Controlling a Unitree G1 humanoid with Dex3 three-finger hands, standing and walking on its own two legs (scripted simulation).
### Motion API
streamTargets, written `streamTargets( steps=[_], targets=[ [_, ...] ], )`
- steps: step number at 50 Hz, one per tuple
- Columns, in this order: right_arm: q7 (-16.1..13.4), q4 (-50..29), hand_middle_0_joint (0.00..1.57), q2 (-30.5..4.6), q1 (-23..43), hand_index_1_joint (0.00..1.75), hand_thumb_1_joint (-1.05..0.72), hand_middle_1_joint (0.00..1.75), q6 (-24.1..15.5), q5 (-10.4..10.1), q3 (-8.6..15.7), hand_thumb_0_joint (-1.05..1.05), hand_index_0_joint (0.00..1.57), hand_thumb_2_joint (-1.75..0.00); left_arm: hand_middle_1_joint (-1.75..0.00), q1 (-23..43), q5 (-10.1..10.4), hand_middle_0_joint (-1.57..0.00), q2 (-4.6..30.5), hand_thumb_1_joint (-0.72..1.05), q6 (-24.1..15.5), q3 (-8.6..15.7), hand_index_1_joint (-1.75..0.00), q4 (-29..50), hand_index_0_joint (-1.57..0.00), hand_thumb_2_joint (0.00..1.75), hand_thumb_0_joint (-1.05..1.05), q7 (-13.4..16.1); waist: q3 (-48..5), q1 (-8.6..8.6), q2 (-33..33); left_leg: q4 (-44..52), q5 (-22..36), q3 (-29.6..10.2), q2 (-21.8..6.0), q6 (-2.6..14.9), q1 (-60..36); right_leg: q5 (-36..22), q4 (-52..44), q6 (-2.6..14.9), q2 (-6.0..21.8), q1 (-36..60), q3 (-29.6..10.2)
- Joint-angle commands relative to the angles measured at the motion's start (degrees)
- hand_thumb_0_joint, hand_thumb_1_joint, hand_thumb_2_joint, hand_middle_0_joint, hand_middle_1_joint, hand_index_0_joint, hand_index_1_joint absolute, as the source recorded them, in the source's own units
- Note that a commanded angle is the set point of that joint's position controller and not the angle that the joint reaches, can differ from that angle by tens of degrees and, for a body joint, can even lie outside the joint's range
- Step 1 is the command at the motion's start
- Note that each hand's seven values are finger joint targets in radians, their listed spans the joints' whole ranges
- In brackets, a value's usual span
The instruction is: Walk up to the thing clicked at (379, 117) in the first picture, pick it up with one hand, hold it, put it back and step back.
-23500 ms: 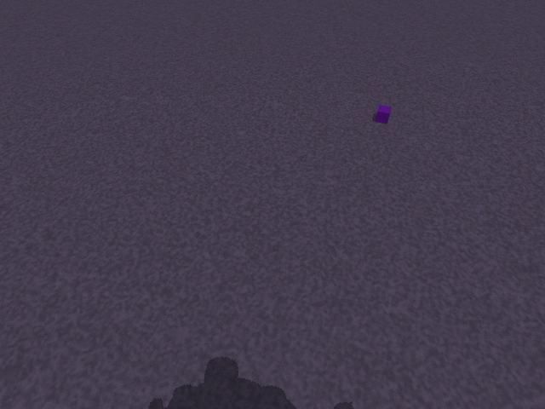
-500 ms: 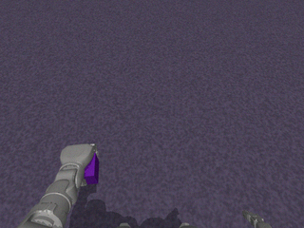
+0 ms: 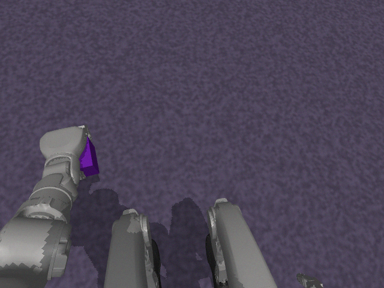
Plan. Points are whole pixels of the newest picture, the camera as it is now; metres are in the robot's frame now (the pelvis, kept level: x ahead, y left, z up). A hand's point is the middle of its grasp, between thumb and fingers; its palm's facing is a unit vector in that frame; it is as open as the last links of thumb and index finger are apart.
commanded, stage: crouch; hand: left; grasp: from above
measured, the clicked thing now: (77, 159) +0.43 +0.24 -0.17
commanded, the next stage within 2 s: lower in 1.06 s
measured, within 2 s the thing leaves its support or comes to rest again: neither
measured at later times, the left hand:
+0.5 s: hand (94, 161) +0.46 +0.23 -0.28, palm faces -0.43 -0.06 -0.90, open 10.5 cm
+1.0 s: hand (101, 162) +0.47 +0.23 -0.35, palm faces -0.43 -0.07 -0.90, open 10.5 cm
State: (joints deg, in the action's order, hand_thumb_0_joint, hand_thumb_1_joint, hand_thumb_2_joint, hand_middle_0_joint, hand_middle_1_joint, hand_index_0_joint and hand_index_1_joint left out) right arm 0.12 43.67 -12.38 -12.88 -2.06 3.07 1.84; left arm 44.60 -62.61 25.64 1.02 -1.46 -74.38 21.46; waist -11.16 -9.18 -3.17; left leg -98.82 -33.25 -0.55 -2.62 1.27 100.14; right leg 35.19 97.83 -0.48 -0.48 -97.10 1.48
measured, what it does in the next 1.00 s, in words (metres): lowers itself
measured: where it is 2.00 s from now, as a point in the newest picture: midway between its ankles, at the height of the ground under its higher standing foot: (186, 278)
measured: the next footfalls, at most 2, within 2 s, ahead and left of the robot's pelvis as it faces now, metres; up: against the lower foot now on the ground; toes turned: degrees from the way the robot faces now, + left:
none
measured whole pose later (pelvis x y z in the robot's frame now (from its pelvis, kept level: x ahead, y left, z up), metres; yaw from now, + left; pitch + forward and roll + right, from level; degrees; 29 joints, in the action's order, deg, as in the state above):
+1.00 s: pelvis -0.01 -0.01 -0.18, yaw -4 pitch +35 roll -6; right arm 6.7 44.6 -14.3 -9.5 -4.8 8.3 -3.3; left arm 58.1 -67.6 37.9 -4.3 4.7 -86.3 24.5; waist -3.9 -14.1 0.2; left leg -133.1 -37.4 -5.5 -3.8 0.6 131.5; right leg 38.9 130.6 0.4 -1.9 -127.2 5.3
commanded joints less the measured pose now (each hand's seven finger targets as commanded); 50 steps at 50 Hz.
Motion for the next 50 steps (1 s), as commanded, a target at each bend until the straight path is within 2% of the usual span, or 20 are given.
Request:
streamTargets(
  steps=[1, 4, 8, 9, 12, 14, 15, 16, 21, 22, 25, 26, 28, 36, 40, 41, 43, 44, 49, 50],
  targets=[
    [-0.4, -3.0, 0.20, -12.2, -6.6, 0.30, -0.88, 0.30, -2.4, 0.3, 4.0, 0.00, 0.20, -0.89, -0.80, 22.9, -1.1, -0.92, 14.6, 0.56, -2.8, 2.2, -0.79, 10.1, -0.94, 0.90, 0.00, 2.3, -34.6, -1.07, -4.3, 6.4, 0.3, -1.8, 2.2, -0.10, -19.7, -3.3, -8.3, 3.14, -1.5, 9.5, 2.1],
    [0.1, -2.2, 0.20, -12.7, -7.4, 0.30, -0.88, 0.30, -2.7, 0.7, 3.5, 0.00, 0.20, -0.89, -0.81, 23.2, -2.8, -0.94, 15.4, 0.57, -3.7, 2.6, -0.80, 9.4, -0.95, 0.92, 0.00, 3.3, -36.9, -1.51, -6.9, 3.7, 1.4, -2.1, 2.1, -0.39, -19.9, -4.5, -5.1, 3.12, -1.3, 5.8, 2.8],
    [1.4, -1.3, 0.20, -12.8, -8.7, 0.30, -0.89, 0.30, -3.1, 1.7, 2.8, 0.00, 0.20, -0.90, -0.82, 22.5, -3.4, -0.94, 16.5, 0.57, -3.8, 4.3, -0.81, 10.2, -0.95, 0.95, 0.00, 5.1, -41.7, -0.71, -10.4, -0.6, 10.9, -2.1, 1.8, -0.40, -23.5, -11.6, -0.9, 3.11, -1.2, 3.8, 3.3],
    [1.6, -1.1, 0.20, -13.0, -8.4, 0.30, -0.89, 0.30, -3.0, 1.8, 2.9, 0.00, 0.20, -0.90, -0.80, 24.1, -3.7, -0.95, 18.1, 0.56, -3.8, 5.0, -0.79, 10.9, -0.96, 0.95, 0.00, 5.4, -43.0, -0.46, -11.8, -1.9, 12.3, -1.8, 1.6, -0.36, -23.6, -12.7, 0.1, 3.12, -1.5, 3.4, 3.3],
    [2.3, -0.4, 0.20, -12.9, -8.6, 0.30, -0.89, 0.30, -2.9, 2.6, 2.8, 0.00, 0.20, -0.90, -0.78, 26.2, -4.4, -0.95, 16.7, 0.56, -3.3, 4.3, -0.78, 9.0, -0.95, 0.94, 0.00, 6.1, -40.6, -1.90, -12.0, -4.6, 13.1, -1.9, 1.3, -0.31, -21.9, -13.6, 2.0, 3.02, -1.5, 0.8, 3.6],
    [2.7, -0.2, 0.20, -13.1, -8.6, 0.30, -0.89, 0.30, -3.0, 2.9, 2.7, 0.00, 0.20, -0.90, -0.79, 25.9, -4.4, -0.96, 17.6, 0.57, -2.9, 5.0, -0.79, 6.7, -0.96, 0.96, 0.00, 6.3, -38.9, -2.14, -11.9, -5.9, 12.0, -1.9, 1.3, -0.29, -19.5, -13.2, 3.1, 2.86, -1.4, -0.4, 3.8],
    [3.0, -0.6, 0.20, -12.9, -8.2, 0.30, -0.89, 0.30, -3.1, 3.0, 2.7, 0.00, 0.20, -0.90, -0.77, 25.9, -4.0, -0.97, 17.4, 0.58, -2.9, 5.0, -0.77, 7.5, -0.97, 0.94, 0.00, 6.4, -39.6, -1.48, -12.6, -6.0, 11.3, -1.8, 1.3, -0.36, -18.5, -12.8, 4.0, 3.01, -1.5, -0.3, 3.9],
    [3.3, -0.7, 0.20, -12.8, -8.1, 0.30, -0.89, 0.30, -3.1, 3.1, 2.8, 0.00, 0.20, -0.90, -0.78, 25.2, -3.9, -0.97, 16.3, 0.59, -2.9, 4.4, -0.78, 6.6, -0.97, 0.96, 0.00, 6.1, -39.3, -1.95, -11.8, -6.7, 11.1, -1.9, 1.1, -0.26, -18.5, -12.7, 4.3, 2.96, -1.6, -0.3, 4.0],
    [4.0, -0.6, 0.20, -13.4, -7.3, 0.30, -0.89, 0.30, -3.0, 3.3, 2.5, 0.00, 0.20, -0.90, -0.75, 27.1, -4.0, -0.98, 18.6, 0.59, -2.8, 4.9, -0.75, 3.7, -0.98, 0.94, 0.00, 5.3, -36.1, -2.64, -10.5, -10.0, 8.2, -1.6, 1.0, 0.08, -12.5, -11.4, 6.8, 2.78, -2.0, -2.7, 4.1],
    [4.1, -0.5, 0.20, -13.4, -7.5, 0.30, -0.89, 0.30, -3.0, 3.5, 2.3, 0.00, 0.20, -0.90, -0.76, 26.7, -4.0, -0.98, 17.6, 0.59, -2.9, 4.5, -0.76, 2.5, -0.98, 0.93, 0.00, 5.0, -35.0, -3.23, -10.6, -10.6, 8.3, -1.6, 1.0, 0.01, -11.0, -11.6, 7.6, 2.71, -2.0, -2.9, 4.2],
    [4.6, -0.5, 0.20, -13.7, -7.4, 0.30, -0.89, 0.30, -3.1, 3.6, 2.3, 0.00, 0.20, -0.90, -0.76, 27.1, -3.5, -0.97, 18.9, 0.59, -3.2, 5.0, -0.75, 2.5, -0.97, 0.91, 0.00, 4.7, -36.2, -2.58, -10.2, -12.4, 8.2, -1.4, 0.9, 0.12, -10.1, -11.7, 9.0, 2.70, -2.4, -3.4, 4.3],
    [4.7, -0.3, 0.20, -13.5, -7.4, 0.30, -0.89, 0.30, -3.2, 3.8, 2.0, 0.00, 0.20, -0.90, -0.76, 28.1, -3.6, -0.97, 18.6, 0.58, -3.4, 4.8, -0.76, 2.0, -0.97, 0.92, 0.00, 4.6, -35.6, -3.37, -10.7, -13.2, 8.1, -1.2, 1.0, 0.17, -8.7, -11.9, 9.5, 2.55, -2.4, -3.4, 4.3],
    [5.1, -0.1, 0.20, -13.9, -8.1, 0.30, -0.89, 0.30, -3.1, 3.9, 1.8, 0.00, 0.20, -0.90, -0.77, 29.5, -3.9, -0.97, 21.2, 0.60, -4.2, 5.8, -0.76, 3.0, -0.98, 0.88, 0.00, 4.5, -35.9, -3.46, -10.2, -14.4, 8.5, -1.2, 0.9, 0.31, -6.9, -12.7, 10.6, 2.44, -2.5, -2.5, 4.4],
    [5.6, -0.3, 0.20, -14.4, -7.6, 0.30, -0.89, 0.30, -3.0, 4.2, 0.9, 0.00, 0.20, -0.90, -0.77, 31.1, -5.1, -0.94, 23.5, 0.55, -5.1, 6.7, -0.76, -0.6, -0.95, 0.88, 0.00, 5.4, -35.3, -3.25, -11.8, -17.1, 4.0, -1.2, 0.9, 0.12, -3.6, -7.9, 14.2, 2.90, -3.0, -7.3, 5.3],
    [5.8, 0.2, 0.20, -15.0, -7.8, 0.30, -0.89, 0.30, -3.1, 4.6, 0.2, 0.00, 0.20, -0.90, -0.76, 33.0, -5.0, -0.95, 24.3, 0.56, -5.3, 7.0, -0.76, -1.6, -0.95, 0.90, 0.00, 6.0, -34.6, -4.12, -12.0, -19.2, 3.3, -1.2, 0.9, 0.24, -1.5, -7.5, 15.7, 2.79, -3.0, -8.4, 5.6],
    [5.8, 0.0, 0.20, -15.2, -8.0, 0.30, -0.89, 0.30, -3.3, 4.7, 0.1, 0.00, 0.20, -0.90, -0.78, 34.8, -5.0, -0.94, 25.9, 0.57, -5.4, 7.4, -0.77, -0.4, -0.95, 0.88, 0.00, 6.1, -34.8, -4.31, -12.5, -19.6, 3.1, -1.2, 0.9, 0.33, -1.0, -7.2, 16.0, 2.77, -3.0, -8.5, 5.7],
    [5.9, 0.0, 0.20, -14.9, -7.5, 0.30, -0.89, 0.30, -3.3, 4.7, -0.2, 0.00, 0.20, -0.90, -0.77, 33.5, -4.9, -0.95, 24.7, 0.57, -5.2, 6.5, -0.77, -2.8, -0.96, 0.89, 0.00, 5.9, -33.4, -4.64, -11.9, -20.2, 2.1, -1.3, 0.8, 0.29, 0.2, -6.2, 16.5, 2.87, -3.2, -9.2, 5.9],
    [5.9, 0.2, 0.20, -15.2, -7.8, 0.30, -0.89, 0.30, -3.3, 4.8, -0.3, 0.00, 0.20, -0.90, -0.76, 34.8, -4.6, -0.95, 26.3, 0.56, -5.4, 7.1, -0.76, -1.8, -0.95, 0.90, 0.00, 5.9, -33.4, -4.50, -11.9, -20.4, 1.9, -1.3, 0.8, 0.34, 0.9, -5.9, 16.7, 2.85, -3.3, -9.2, 6.0],
    [5.8, 0.4, 0.20, -15.5, -8.0, 0.30, -0.89, 0.30, -3.4, 4.9, -1.0, 0.00, 0.20, -0.90, -0.78, 33.9, -4.5, -0.96, 27.2, 0.58, -5.5, 7.1, -0.78, -3.5, -0.96, 0.91, 0.00, 5.5, -33.5, -4.38, -11.7, -22.3, 2.7, -1.4, 0.8, 0.37, 2.7, -6.7, 18.2, 2.71, -3.5, -8.9, 6.2],
    [6.0, 0.3, 0.20, -15.3, -8.5, 0.30, -0.90, 0.30, -3.5, 5.1, -1.4, 0.00, 0.20, -0.90, -0.79, 32.5, -4.6, -0.97, 26.0, 0.60, -5.2, 6.7, -0.78, -5.3, -0.97, 0.91, 0.00, 5.3, -31.5, -5.00, -10.9, -22.6, 2.9, -1.5, 0.7, 0.41, 3.0, -7.1, 18.3, 2.61, -3.4, -9.3, 6.4]
  ],
)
